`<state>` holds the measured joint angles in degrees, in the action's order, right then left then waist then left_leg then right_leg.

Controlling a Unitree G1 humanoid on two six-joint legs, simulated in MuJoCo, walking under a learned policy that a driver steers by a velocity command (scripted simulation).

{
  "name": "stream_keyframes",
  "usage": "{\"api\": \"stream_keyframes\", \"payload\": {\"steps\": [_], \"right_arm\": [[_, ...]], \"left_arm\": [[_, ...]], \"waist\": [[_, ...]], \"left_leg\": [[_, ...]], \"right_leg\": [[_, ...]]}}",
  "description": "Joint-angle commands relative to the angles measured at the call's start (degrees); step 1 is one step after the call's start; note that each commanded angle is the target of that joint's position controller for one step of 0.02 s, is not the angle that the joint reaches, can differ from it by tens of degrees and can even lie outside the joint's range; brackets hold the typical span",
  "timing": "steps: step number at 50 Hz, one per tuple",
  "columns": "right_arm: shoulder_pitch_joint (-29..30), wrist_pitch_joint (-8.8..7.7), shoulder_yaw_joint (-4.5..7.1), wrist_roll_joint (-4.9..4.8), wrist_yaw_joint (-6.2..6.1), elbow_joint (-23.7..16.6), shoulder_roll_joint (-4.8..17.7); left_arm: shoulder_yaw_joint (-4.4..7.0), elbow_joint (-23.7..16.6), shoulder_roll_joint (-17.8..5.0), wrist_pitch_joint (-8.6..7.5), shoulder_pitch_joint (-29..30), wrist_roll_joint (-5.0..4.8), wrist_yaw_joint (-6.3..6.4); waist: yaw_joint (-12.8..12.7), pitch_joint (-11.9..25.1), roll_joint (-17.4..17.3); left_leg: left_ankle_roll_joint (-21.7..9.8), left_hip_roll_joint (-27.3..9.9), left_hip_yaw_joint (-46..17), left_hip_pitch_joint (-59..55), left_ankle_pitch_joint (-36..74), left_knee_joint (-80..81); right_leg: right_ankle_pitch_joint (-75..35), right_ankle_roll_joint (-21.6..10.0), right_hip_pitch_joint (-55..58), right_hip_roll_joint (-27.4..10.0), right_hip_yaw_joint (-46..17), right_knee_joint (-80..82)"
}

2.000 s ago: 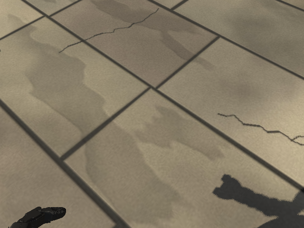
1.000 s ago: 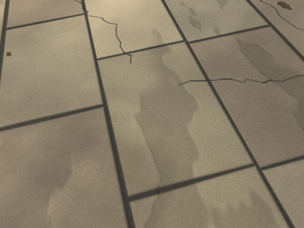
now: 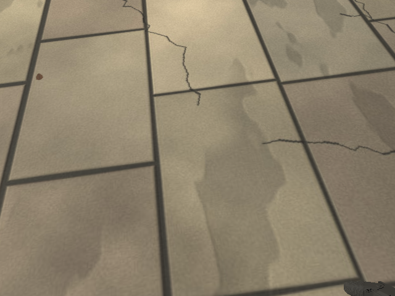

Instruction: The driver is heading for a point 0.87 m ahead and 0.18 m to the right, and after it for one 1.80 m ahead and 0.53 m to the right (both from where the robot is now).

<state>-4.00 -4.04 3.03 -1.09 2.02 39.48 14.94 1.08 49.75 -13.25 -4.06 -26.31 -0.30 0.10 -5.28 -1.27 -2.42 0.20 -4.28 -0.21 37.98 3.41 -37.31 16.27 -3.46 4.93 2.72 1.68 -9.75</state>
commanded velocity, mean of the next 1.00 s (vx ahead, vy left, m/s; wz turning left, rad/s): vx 0.49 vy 0.00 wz -0.40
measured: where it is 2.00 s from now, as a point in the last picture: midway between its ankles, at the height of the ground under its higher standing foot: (286, 210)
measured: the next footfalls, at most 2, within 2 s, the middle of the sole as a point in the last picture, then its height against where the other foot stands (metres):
left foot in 0.14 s outside the picture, level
right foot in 0.68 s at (282, 280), level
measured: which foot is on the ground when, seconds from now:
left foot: up 0.00-0.12, down 0.14-0.70, up 0.72-1.00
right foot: down 0.00-0.14, up 0.16-0.66, down 0.68-1.00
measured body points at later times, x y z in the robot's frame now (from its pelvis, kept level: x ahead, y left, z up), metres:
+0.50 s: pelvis +0.29 +0.03 +0.00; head +0.31 +0.02 +0.45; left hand +0.49 +0.27 -0.10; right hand +0.29 -0.25 -0.13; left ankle +0.25 +0.13 -0.74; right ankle +0.43 -0.17 -0.68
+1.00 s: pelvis +0.56 -0.09 +0.01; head +0.59 -0.13 +0.45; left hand +0.75 +0.13 -0.09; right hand +0.64 -0.42 -0.09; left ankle +0.80 +0.02 -0.68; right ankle +0.51 -0.14 -0.74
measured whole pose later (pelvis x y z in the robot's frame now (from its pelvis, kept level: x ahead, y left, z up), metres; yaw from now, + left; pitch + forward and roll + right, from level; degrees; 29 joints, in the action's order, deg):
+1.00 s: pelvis +0.56 -0.09 +0.01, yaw -27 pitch +2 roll +1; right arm -2.7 -5.3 2.7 0.6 0.5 41.7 17.5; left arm 3.5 39.8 -16.1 -2.9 -19.3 -0.8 0.2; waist -3.2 -2.7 -2.1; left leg 3.6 -5.2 -5.6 37.9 -1.7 -42.0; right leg 11.5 -5.1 -8.6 6.1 -6.2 -19.1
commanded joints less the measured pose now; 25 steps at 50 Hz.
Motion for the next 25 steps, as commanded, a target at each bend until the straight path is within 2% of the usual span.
{"api": "stream_keyframes", "payload": {"steps": [1,3,5,6,7,8,9,10,11,12,13,14,16,17,20,23,25], "right_arm": [[11.0,-1.64,-0.13,-0.38,1.07,-6.8,2.2],[11.7,-2.04,0.06,-0.4,1.61,-7.4,3.1],[7.9,-2.06,1.05,-0.03,1.39,-6.7,5.5],[1.5,-1.94,2.11,0.0,0.84,-5.2,7.6],[-8.9,-1.78,3.24,0.04,0.0,-2.5,10.0],[-20.2,-1.32,4.19,1.08,-1.06,-0.3,14.6],[-20.0,-1.56,3.8,1.51,-0.35,0.7,14.6],[-17.6,-1.45,2.56,0.95,-0.68,0.3,8.5],[-13.2,-1.44,1.92,0.64,-1.01,0.4,6.7],[-9.8,-1.7,1.64,0.8,-0.95,0.8,6.0],[-7.6,-2.1,1.31,1.3,-0.69,1.2,4.3],[-6.5,-2.61,1.39,2.02,-0.71,1.7,4.4],[-5.5,-3.53,1.58,1.68,-0.51,3.0,3.7],[-5.1,-3.83,1.78,1.66,-0.52,3.7,4.4],[-6.1,-3.91,2.26,1.89,-1.07,5.3,6.2],[-6.9,-3.29,2.42,1.79,-1.72,6.0,7.9],[-9.4,-2.71,2.68,1.38,-2.04,6.8,9.3]], "left_arm": [[2.63,-1.2,-10.6,-0.15,-2.5,-0.48,0.5],[2.98,-0.6,-11.0,0.28,-2.4,-0.71,0.61],[3.52,-0.6,-12.4,0.73,-1.8,-0.62,0.84],[3.64,-0.6,-12.9,1.19,-1.1,-0.43,0.91],[3.34,-1.3,-12.5,1.48,0.5,-0.1,1.0],[2.18,-3.2,-9.3,1.22,0.3,1.42,1.11],[0.24,-2.8,-1.7,0.31,-9.0,-0.19,0.41],[2.3,-2.7,-10.1,-0.46,-2.3,-2.05,0.21],[3.17,-4.8,-12.0,-0.72,3.7,-3.14,0.21],[3.01,-5.3,-10.6,-0.81,6.2,-2.65,0.61],[3.38,-5.1,-9.8,-0.37,7.1,-1.63,0.88],[3.35,-4.6,-8.3,0.38,3.9,-1.74,0.75],[3.27,-4.3,-6.5,1.83,2.8,-1.85,0.75],[3.32,-4.8,-6.3,2.4,4.0,-1.78,0.92],[3.32,-7.3,-6.4,2.5,8.9,-1.11,0.89],[2.73,-9.0,-5.5,1.53,14.3,-1.04,-0.47],[2.12,-10.9,-4.6,1.23,19.2,-0.92,-1.43]], "waist": [[-0.4,-6.8,6.4],[0.9,-6.3,6.8],[4.0,-1.9,8.7],[7.8,2.7,9.5],[13.1,9.2,9.3],[15.7,19.5,0.8],[9.6,28.0,-13.7],[12.3,20.3,-6.7],[11.2,10.3,-4.3],[9.0,5.8,0.6],[7.3,2.6,1.3],[4.9,3.1,-2.4],[3.7,1.3,-2.2],[3.3,-0.1,-1.5],[4.2,-2.4,-0.3],[6.1,-2.9,0.8],[8.4,-3.9,1.8]], "left_leg": [[-0.9,2.1,1.6,0.5,2.1,5.9],[-2.8,2.7,1.5,-0.3,-1.0,8.0],[-4.9,5.5,2.8,-8.0,-5.5,8.3],[-6.5,7.1,3.8,-16.7,-6.5,8.9],[-8.5,5.2,2.0,-32.8,-3.8,9.0],[-11.8,-8.2,-12.9,-53.3,-5.3,5.9],[-20.1,-20.4,-40.7,-67.6,-20.7,14.1],[-16.6,-17.8,-38.6,-60.1,-27.7,19.3],[-13.9,-16.0,-28.4,-50.5,-25.4,21.3],[-12.7,-13.9,-22.2,-41.8,-18.3,23.4],[-11.1,-10.9,-16.1,-35.8,-13.4,25.3],[-11.3,-10.5,-12.6,-32.1,-11.7,27.2],[-12.1,-9.7,-7.5,-27.7,-8.7,30.0],[-12.0,-9.6,-5.4,-26.1,-7.7,31.0],[-11.9,-9.0,0.4,-27.0,-2.9,31.9],[-10.5,-7.3,6.1,-29.2,0.3,31.7],[-10.3,-8.4,7.8,-32.3,1.1,31.4]], "right_leg": [[-21.3,-6.9,-3.5,-15.1,-6.2,3.1],[-28.3,-6.3,0.5,-16.7,-6.0,0.2],[-47.3,-5.2,3.1,-17.0,-6.2,-6.9],[-56.6,-4.5,2.8,-16.0,-5.8,-14.7],[-55.2,-2.8,-4.5,-13.8,-4.8,-26.5],[-30.1,-1.3,-19.5,-9.0,-3.5,-45.4],[17.1,1.0,-38.8,0.7,-8.5,-62.4],[15.1,0.8,-43.8,-2.6,-12.1,-66.6],[9.0,0.7,-45.6,-5.1,-9.8,-65.6],[4.3,1.0,-43.4,-7.6,-8.7,-63.4],[1.3,1.1,-41.0,-9.0,-8.7,-60.7],[-0.9,1.6,-37.2,-10.5,-9.3,-60.1],[-1.4,2.5,-36.1,-11.4,-8.7,-58.9],[-2.2,2.8,-37.4,-11.8,-8.8,-57.9],[-10.0,3.8,-42.9,-11.9,-9.4,-50.8],[-19.2,3.5,-41.9,-11.0,-6.1,-38.8],[-21.2,2.9,-42.3,-10.4,-3.3,-33.3]]}}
